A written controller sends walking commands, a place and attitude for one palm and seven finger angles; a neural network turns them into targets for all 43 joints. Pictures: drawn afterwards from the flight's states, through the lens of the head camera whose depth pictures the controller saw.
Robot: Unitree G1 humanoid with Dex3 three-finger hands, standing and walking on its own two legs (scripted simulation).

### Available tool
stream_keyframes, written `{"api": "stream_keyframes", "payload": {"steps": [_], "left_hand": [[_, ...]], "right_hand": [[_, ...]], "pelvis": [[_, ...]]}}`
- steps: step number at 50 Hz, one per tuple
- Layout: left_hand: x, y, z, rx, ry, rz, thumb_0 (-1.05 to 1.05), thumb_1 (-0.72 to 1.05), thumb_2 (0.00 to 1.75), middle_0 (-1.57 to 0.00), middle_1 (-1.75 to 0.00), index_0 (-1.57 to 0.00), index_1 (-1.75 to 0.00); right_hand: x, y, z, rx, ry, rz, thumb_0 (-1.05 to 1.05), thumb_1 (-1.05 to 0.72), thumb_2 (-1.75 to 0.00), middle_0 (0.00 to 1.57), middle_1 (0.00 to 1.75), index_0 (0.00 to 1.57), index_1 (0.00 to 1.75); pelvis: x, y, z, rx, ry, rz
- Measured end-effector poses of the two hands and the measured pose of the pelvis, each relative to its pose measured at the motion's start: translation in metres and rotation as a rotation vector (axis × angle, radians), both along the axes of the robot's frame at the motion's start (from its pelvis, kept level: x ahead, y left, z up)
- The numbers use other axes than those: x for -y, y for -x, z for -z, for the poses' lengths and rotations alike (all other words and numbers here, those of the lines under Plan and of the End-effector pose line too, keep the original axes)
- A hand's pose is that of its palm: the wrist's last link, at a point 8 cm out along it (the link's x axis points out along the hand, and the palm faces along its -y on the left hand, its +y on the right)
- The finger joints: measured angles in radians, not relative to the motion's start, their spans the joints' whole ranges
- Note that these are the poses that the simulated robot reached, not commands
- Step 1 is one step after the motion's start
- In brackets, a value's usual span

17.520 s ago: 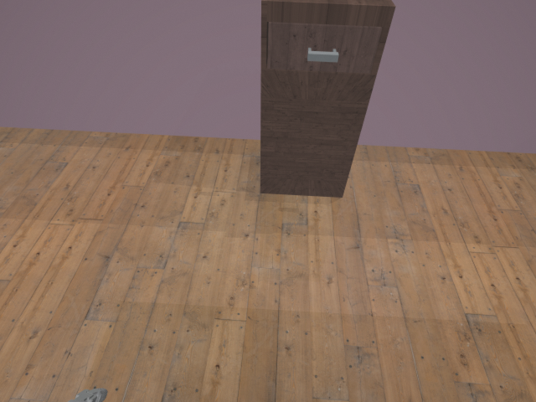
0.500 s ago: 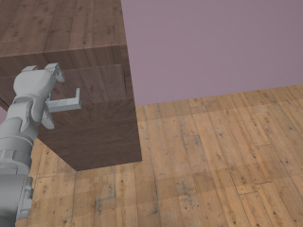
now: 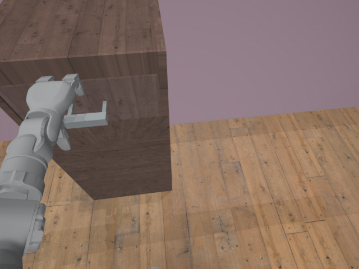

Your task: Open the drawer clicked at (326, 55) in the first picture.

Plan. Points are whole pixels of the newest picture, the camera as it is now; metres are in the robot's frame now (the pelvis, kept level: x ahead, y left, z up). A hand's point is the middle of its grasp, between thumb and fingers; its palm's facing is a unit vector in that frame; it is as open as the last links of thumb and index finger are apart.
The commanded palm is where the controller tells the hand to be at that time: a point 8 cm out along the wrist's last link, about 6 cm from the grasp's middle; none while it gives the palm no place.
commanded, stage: move the hooked fingers above the handle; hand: left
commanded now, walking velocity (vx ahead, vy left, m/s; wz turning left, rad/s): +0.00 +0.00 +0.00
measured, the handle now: (87, 113) +0.49 +0.26 +0.02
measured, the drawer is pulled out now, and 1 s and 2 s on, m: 0.00 0.00 0.00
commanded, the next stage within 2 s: lower the fingers behind the handle in 0.22 s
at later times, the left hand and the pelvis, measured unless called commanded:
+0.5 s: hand (64, 112) +0.45 +0.28 +0.07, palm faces -0.06 +0.00 -1.00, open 13.7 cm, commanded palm +0.44 +0.28 +0.12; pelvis -0.01 -0.01 +0.00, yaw -1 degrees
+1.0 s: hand (69, 128) +0.44 +0.29 +0.02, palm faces -0.19 -0.01 -0.98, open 13.9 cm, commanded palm +0.44 +0.28 +0.08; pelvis -0.01 -0.01 -0.01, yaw -1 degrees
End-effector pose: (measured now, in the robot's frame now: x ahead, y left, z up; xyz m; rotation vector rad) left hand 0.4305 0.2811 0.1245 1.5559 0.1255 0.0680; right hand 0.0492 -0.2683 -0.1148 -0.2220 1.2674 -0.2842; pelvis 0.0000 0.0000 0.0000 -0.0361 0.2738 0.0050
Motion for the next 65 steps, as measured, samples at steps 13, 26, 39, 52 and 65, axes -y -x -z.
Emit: {"api": "stream_keyframes", "payload": {"steps": [13, 26, 39, 52, 65], "left_hand": [[0.003, -0.001, -0.004, -0.024, -0.014, -0.034, 0.0, -0.49, 0.3, -0.34, -1.21, -0.36, -1.22], [0.003, 0.0, -0.002, -0.022, -0.012, -0.036, 0.0, -0.49, 0.3, -0.32, -1.2, -0.33, -1.22], [0.004, 0.001, 0.004, -0.014, -0.017, -0.052, 0.0, -0.49, 0.3, -0.32, -1.2, -0.29, -1.25], [0.002, 0.003, 0.055, -0.154, 0.005, -0.022, 0.0, -0.49, 0.3, -0.32, -1.2, -0.31, -1.23], [-0.004, 0.001, 0.058, 0.043, 0.01, -0.03, 0.0, -0.49, 0.3, -0.37, -1.23, -0.35, -1.27]], "right_hand": [[-0.006, 0.017, 0.001, -0.003, -0.021, 0.019, 0.01, -0.91, -0.9, 0.2, 0.3, 0.2, 0.3], [0.012, 0.044, 0.001, -0.058, 0.015, 0.044, 0.01, -0.91, -0.9, 0.2, 0.3, 0.2, 0.3], [0.016, 0.041, 0.003, -0.054, 0.01, 0.043, 0.01, -0.91, -0.9, 0.2, 0.3, 0.2, 0.3], [0.013, 0.041, 0.005, -0.05, 0.031, 0.053, 0.01, -0.91, -0.9, 0.2, 0.3, 0.2, 0.3], [-0.001, 0.04, 0.024, -0.136, 0.0, 0.022, 0.01, -0.91, -0.9, 0.2, 0.3, 0.2, 0.3]], "pelvis": [[0.003, 0.009, -0.001, 0.008, -0.002, 0.006], [0.009, 0.013, 0.001, -0.008, -0.003, 0.011], [0.013, 0.012, 0.004, -0.023, -0.002, 0.012], [0.01, 0.012, 0.011, -0.058, 0.005, 0.022], [-0.001, 0.006, 0.022, -0.094, 0.02, 0.008]]}}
